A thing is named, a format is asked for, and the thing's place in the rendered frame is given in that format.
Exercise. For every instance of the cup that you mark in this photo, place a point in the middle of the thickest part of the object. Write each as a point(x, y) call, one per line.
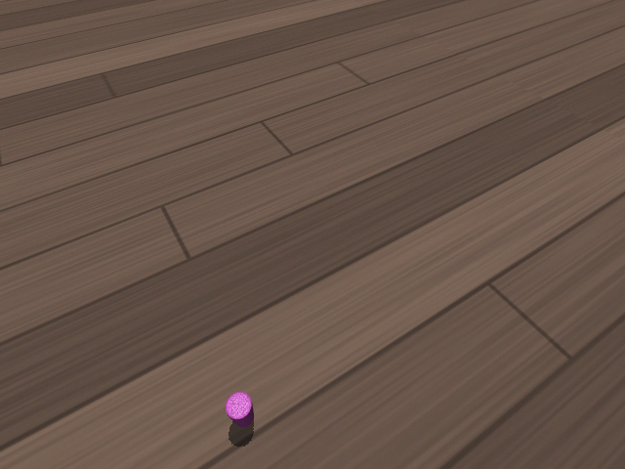
point(239, 408)

